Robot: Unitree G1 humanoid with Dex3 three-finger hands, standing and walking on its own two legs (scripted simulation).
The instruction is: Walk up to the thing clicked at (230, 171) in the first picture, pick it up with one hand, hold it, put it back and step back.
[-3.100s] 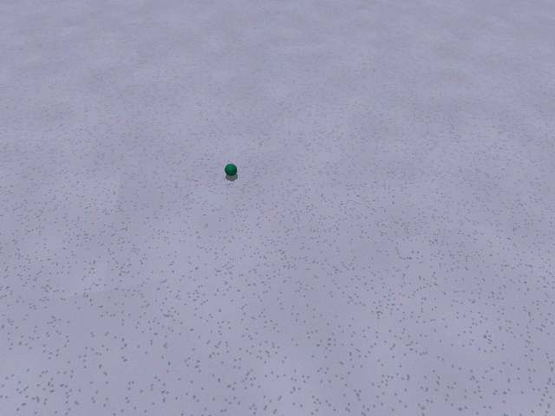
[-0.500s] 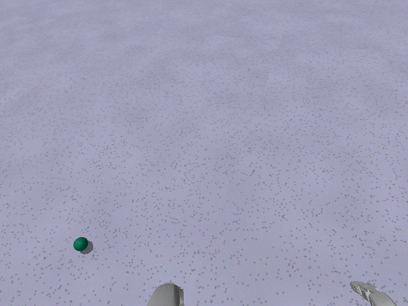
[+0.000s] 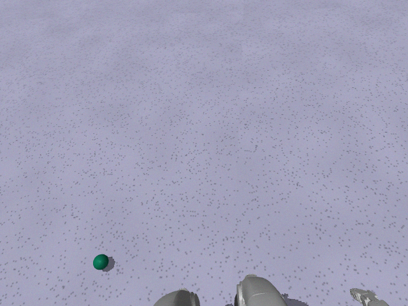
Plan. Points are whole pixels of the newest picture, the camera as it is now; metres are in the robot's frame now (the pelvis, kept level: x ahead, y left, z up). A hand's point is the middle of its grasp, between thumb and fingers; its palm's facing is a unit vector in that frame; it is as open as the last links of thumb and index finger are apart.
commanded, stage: walk up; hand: left
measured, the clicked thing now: (100, 261) +0.40 +0.51 -0.69
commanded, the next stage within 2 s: none
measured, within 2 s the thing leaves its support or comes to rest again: neither
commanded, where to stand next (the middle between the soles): -0.01 +0.42 m, yaw -20 degrees
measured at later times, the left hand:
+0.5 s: hand out of the picture +0.07 +0.60 -0.13, palm faces -0.11 -0.78 -0.61, open 7.4 cm
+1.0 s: hand out of the picture +0.11 +0.78 -0.12, palm faces -0.21 -0.80 -0.56, open 7.4 cm
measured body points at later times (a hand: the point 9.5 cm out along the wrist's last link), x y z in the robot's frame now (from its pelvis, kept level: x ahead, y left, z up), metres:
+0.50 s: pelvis -0.04 +0.27 -0.01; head +0.00 +0.26 +0.44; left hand +0.07 +0.64 -0.09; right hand +0.00 -0.07 -0.11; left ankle -0.03 +0.36 -0.69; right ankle +0.01 +0.06 -0.63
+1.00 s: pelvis -0.07 +0.51 -0.01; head -0.05 +0.48 +0.44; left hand +0.11 +0.82 -0.08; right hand -0.03 +0.15 -0.11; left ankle -0.03 +0.72 -0.69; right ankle -0.04 +0.26 -0.69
